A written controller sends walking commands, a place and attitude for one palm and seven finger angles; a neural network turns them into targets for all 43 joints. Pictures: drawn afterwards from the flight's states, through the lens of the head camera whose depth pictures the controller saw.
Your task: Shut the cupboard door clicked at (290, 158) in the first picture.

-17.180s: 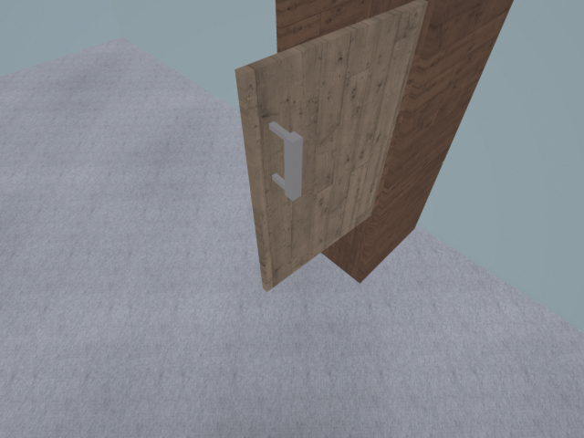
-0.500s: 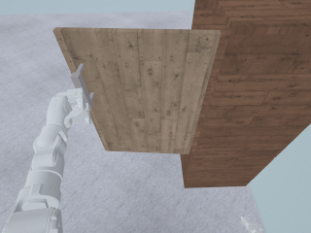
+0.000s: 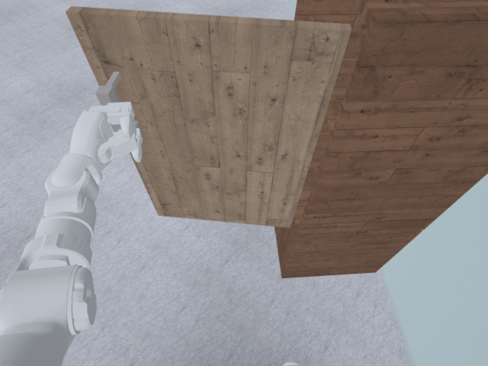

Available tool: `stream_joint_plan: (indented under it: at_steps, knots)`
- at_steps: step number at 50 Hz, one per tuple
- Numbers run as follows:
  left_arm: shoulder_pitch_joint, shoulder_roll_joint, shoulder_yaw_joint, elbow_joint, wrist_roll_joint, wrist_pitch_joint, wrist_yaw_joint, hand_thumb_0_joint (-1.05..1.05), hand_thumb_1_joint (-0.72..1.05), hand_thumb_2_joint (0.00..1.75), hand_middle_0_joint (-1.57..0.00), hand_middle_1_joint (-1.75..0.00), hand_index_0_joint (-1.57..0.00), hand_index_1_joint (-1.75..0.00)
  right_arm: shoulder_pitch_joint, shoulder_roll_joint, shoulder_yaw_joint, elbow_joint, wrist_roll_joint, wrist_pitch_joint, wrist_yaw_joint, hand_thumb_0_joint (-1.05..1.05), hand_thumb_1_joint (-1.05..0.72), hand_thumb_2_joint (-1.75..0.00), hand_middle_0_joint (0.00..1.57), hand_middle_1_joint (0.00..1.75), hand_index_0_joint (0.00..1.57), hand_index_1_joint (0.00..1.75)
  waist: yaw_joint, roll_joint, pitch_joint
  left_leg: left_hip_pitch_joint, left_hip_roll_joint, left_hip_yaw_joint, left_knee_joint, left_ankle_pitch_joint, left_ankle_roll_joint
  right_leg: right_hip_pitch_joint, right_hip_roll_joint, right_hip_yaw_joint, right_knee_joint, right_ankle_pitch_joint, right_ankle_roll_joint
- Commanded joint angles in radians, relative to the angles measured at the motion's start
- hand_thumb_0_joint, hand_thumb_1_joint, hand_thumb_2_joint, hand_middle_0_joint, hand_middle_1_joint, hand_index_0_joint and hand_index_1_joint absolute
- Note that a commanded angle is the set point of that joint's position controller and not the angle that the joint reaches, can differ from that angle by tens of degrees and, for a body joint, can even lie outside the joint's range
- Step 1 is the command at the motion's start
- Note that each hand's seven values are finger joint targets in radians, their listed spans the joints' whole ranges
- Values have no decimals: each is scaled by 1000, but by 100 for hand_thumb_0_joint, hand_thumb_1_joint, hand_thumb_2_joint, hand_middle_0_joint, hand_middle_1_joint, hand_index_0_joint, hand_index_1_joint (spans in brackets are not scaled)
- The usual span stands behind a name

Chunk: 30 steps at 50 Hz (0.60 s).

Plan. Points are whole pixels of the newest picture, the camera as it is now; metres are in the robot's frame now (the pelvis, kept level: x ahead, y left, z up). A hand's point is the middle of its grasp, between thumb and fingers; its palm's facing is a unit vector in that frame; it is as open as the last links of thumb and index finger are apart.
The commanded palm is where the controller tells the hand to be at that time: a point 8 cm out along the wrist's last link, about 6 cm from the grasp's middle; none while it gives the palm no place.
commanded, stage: push the door shut along its arc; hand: left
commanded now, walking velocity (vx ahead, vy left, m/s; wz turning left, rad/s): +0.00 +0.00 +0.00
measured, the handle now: (121, 112) +0.52 +0.21 +0.11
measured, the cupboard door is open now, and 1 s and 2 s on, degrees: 81 66 50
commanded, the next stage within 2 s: pull the fist back off the door in 1.36 s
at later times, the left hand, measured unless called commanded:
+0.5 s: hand (161, 113) +0.51 +0.14 +0.12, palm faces -0.28 -0.96 +0.00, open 3.1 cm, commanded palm +0.51 +0.19 +0.11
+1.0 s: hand (186, 94) +0.56 +0.10 +0.12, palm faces -0.37 -0.93 -0.01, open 3.0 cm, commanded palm +0.57 +0.14 +0.11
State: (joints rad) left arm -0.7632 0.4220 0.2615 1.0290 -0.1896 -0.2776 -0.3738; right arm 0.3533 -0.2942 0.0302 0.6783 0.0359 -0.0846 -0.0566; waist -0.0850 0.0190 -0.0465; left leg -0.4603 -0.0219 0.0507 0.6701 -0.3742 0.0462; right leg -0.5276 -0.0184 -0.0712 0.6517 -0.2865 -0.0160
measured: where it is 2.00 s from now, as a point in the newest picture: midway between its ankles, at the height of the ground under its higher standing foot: outside the picture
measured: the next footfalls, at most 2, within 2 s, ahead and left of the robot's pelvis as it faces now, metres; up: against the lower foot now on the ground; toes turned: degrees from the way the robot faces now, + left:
none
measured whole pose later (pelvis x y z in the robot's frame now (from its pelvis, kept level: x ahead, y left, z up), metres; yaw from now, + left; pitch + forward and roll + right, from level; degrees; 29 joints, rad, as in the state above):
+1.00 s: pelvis +0.00 +0.00 -0.02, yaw -1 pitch +20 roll -2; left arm -1.27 0.61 0.26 1.37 -0.09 -0.20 -0.49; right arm 0.42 -0.31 0.04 0.68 -0.01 -0.03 -0.06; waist -0.24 0.04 -0.04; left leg -0.75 0.01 0.05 0.82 -0.43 0.04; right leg -0.80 0.01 -0.07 0.76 -0.31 -0.02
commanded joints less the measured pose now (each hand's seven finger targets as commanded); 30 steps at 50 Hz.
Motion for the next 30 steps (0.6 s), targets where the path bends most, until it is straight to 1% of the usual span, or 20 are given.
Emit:
stream_joint_plan:
  at_steps: [1,2,3,6,7,9,11,13,14,15,16,17,18,19,23,24,25,27,28,30]
  knots:
    - [-541,229,45,-158,-22,-68,-30,0,90,90,-130,-150,-130,-150,84,-157,-58,-71,-1,-27,-17,0,-90,-90,20,30,20,30,-53,-6,-349,124,27,-87,-62,348,-26,153,12,47,-34,297,-15]
    - [-535,250,61,-146,-16,-69,-35,0,90,90,-130,-150,-130,-150,90,-161,-59,-73,-1,-25,-16,0,-90,-90,20,30,20,30,-47,-11,-369,117,26,-88,-60,360,-24,165,15,50,-28,311,-15]
    - [-554,251,53,-156,-10,-72,-40,0,90,90,-130,-150,-130,-150,93,-161,-59,-76,0,-22,-16,0,-90,-90,20,30,20,30,-50,24,-383,129,26,-89,-56,377,-26,153,14,51,-24,315,-17]
    - [-609,229,26,-145,-7,-79,-50,0,90,90,-130,-150,-130,-150,115,-162,-62,-64,-6,-17,-15,0,-90,-90,20,30,20,30,-67,63,-390,170,33,-102,-45,394,-30,99,16,42,-20,288,-18]
    - [-590,238,44,-120,-9,-73,-52,0,90,90,-130,-150,-130,-150,119,-165,-62,-66,-8,-16,-12,0,-90,-90,20,30,20,30,-61,57,-396,169,32,-105,-40,400,-30,95,22,46,-21,291,-18]
    - [-643,272,59,-91,-7,-68,-54,0,90,90,-130,-150,-130,-150,135,-171,-61,-56,-9,-11,-14,0,-90,-90,20,30,20,30,-83,3,-380,121,32,-100,-39,362,-24,101,23,48,-24,289,-13]
    - [-642,280,63,-79,0,-68,-60,0,90,90,-130,-150,-130,-150,147,-172,-62,-61,-13,-6,-15,0,-90,-90,20,30,20,30,-74,40,-401,126,31,-100,-34,379,-24,103,23,47,-13,298,-16]
    - [-665,279,57,-46,8,-59,-63,0,90,90,-130,-150,-130,-150,150,-174,-59,-58,-14,-2,-13,0,-90,-90,20,30,20,30,-89,39,-377,106,32,-98,-28,355,-23,73,25,49,-16,280,-13]
    - [-688,317,82,-33,11,-56,-62,0,90,90,-130,-150,-130,-150,163,-179,-60,-54,-16,0,-13,0,-90,-90,20,30,20,30,-93,25,-381,88,31,-98,-24,344,-20,83,27,53,-15,283,-13]
    - [-682,355,109,-24,18,-57,-62,0,90,90,-130,-150,-130,-150,170,-181,-61,-59,-16,4,-13,0,-90,-90,20,30,20,30,-86,17,-397,69,29,-95,-21,341,-19,102,26,56,-10,290,-13]
    - [-681,356,104,-24,19,-58,-67,0,90,90,-130,-150,-130,-150,176,-183,-59,-64,-17,9,-15,0,-90,-90,20,30,20,30,-83,32,-415,78,28,-96,-17,375,-19,111,27,54,-1,317,-16]
    - [-700,321,73,-39,25,-58,-75,0,90,90,-130,-150,-130,-150,171,-177,-60,-67,-18,9,-13,0,-90,-90,20,30,20,30,-93,60,-435,103,30,-94,-9,395,-20,92,29,54,1,327,-12]
    - [-709,343,87,-36,29,-60,-80,0,90,90,-130,-150,-130,-150,181,-180,-62,-63,-20,11,-13,0,-90,-90,20,30,20,30,-92,73,-437,118,33,-101,-2,411,-24,71,29,53,2,324,-13]
    - [-719,313,59,-32,28,-57,-87,0,90,90,-130,-150,-130,-150,182,-179,-59,-65,-21,13,-10,0,-90,-90,20,30,20,30,-99,76,-441,120,32,-102,2,406,-24,60,31,52,3,314,-13]
    - [-738,371,103,17,22,-39,-108,0,90,90,-130,-150,-130,-150,200,-190,-61,-63,-23,22,-16,0,-90,-90,20,30,20,30,-108,22,-444,73,32,-94,14,389,-16,80,37,55,5,336,-11]
    - [-762,356,80,29,27,-33,-113,0,90,90,-130,-150,-130,-150,199,-189,-60,-59,-20,24,-19,0,-90,-90,20,30,20,30,-125,27,-419,53,31,-87,17,367,-13,63,36,57,3,328,-8]
    - [-798,357,72,19,31,-33,-114,0,90,90,-130,-150,-130,-150,204,-188,-60,-56,-23,23,-18,0,-90,-90,20,30,20,30,-130,56,-411,52,30,-89,20,352,-13,46,35,57,3,312,-9]
    - [-823,379,86,7,32,-36,-116,0,90,90,-130,-150,-130,-150,213,-193,-61,-55,-24,26,-21,0,-90,-90,20,30,20,30,-128,81,-456,92,32,-99,31,394,-17,32,40,53,15,323,-11]
    - [-818,368,76,11,34,-34,-119,0,90,90,-130,-150,-130,-150,213,-191,-61,-56,-25,26,-20,0,-90,-90,20,30,20,30,-128,100,-466,105,33,-101,36,408,-20,17,39,51,17,321,-12]
    - [-836,364,70,39,37,-25,-121,0,90,90,-130,-150,-130,-150,222,-193,-61,-50,-27,26,-20,0,-90,-90,20,30,20,30,-141,67,-455,84,35,-102,42,387,-17,9,42,50,16,311,-10]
